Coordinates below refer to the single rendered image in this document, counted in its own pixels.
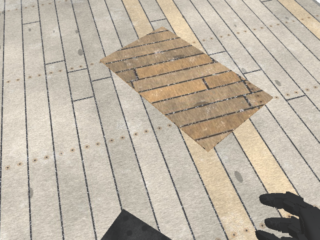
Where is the robot right hand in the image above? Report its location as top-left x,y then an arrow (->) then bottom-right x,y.
255,191 -> 320,240

